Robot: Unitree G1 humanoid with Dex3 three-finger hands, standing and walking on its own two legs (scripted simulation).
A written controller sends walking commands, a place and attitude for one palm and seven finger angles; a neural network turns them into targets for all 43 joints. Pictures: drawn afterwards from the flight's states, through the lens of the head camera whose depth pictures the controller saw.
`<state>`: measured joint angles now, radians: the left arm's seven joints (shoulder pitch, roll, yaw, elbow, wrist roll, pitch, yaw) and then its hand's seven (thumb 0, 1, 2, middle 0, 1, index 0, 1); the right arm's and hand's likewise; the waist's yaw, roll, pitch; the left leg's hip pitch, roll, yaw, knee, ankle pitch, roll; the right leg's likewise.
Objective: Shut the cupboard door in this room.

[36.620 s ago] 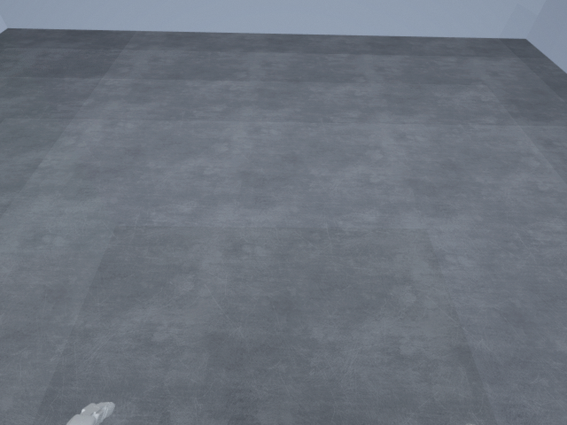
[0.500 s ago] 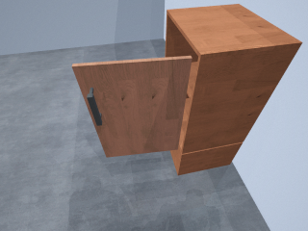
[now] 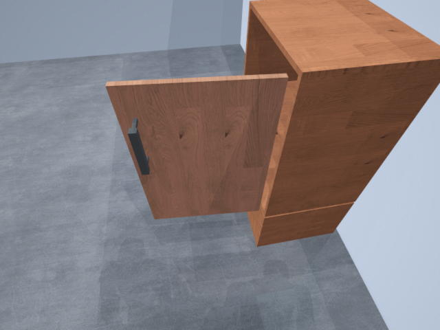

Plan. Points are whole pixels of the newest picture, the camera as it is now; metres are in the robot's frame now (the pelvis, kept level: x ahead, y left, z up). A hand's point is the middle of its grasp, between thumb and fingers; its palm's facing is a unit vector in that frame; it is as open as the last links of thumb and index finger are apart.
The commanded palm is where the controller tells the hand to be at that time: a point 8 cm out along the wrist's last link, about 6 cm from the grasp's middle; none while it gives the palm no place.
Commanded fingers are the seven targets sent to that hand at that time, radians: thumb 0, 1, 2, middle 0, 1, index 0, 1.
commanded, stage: look again from close up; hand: left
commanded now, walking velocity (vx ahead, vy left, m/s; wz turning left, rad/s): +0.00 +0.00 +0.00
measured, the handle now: (140, 147) +0.54 +0.25 -0.03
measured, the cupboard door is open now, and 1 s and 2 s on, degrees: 85 85 85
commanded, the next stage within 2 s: shuffle to correct the standing spot in 0.32 s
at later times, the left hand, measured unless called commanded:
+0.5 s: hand out of the picture +0.01 +0.21 -0.17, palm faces -0.01 -0.98 -0.21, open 7.4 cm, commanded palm none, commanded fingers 0.00 0.90 0.90 -0.20 -0.30 -0.20 -0.30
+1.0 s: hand out of the picture +0.02 +0.19 -0.19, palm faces +0.13 -0.98 -0.15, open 7.4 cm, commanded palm none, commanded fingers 0.00 0.90 0.90 -0.20 -0.30 -0.20 -0.30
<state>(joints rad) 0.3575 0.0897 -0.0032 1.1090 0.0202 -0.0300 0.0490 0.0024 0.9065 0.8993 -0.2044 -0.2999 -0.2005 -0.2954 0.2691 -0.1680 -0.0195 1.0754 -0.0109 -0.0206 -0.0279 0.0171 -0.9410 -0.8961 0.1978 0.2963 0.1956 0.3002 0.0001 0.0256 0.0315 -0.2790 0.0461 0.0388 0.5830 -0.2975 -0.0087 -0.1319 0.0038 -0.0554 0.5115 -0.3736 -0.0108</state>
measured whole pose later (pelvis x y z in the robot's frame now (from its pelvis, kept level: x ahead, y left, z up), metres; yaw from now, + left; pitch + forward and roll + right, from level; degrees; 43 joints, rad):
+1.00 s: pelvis +0.09 +0.03 +0.00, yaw +5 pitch +1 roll -1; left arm 0.36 0.17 0.03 1.12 0.03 0.01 0.01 0.01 0.91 0.90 -0.20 -0.30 -0.20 -0.29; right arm 0.25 -0.15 -0.02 1.02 -0.02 -0.07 -0.02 0.00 -0.91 -0.90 0.20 0.30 0.20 0.30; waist 0.01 -0.05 0.04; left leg -0.29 -0.02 0.09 0.60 -0.32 0.07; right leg -0.44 -0.06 -0.05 1.19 -0.43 0.00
